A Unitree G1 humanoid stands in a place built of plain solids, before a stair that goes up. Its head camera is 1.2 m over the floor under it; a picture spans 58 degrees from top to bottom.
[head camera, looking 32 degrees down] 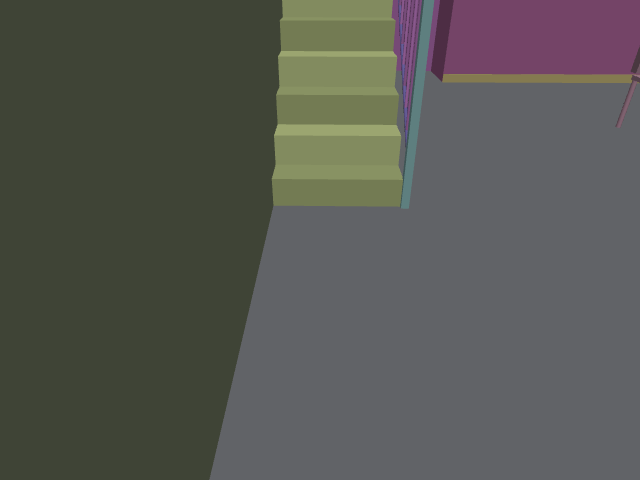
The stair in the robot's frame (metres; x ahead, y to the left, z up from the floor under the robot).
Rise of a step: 0.19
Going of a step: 0.22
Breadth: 0.76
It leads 1 degrees to the right of straight ahead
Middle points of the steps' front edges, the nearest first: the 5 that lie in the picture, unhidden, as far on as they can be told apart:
2.30 -0.10 0.17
2.52 -0.11 0.36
2.74 -0.11 0.55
2.95 -0.11 0.73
3.17 -0.12 0.92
